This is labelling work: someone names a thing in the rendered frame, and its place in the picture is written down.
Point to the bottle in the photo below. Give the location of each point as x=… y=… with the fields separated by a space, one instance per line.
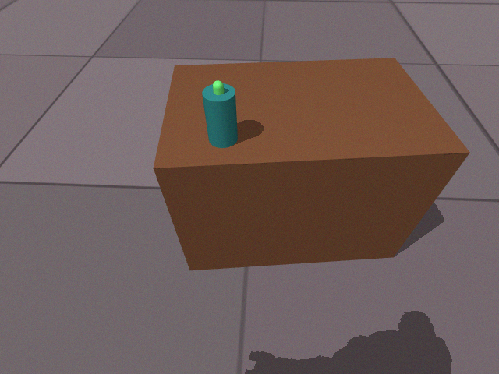
x=220 y=112

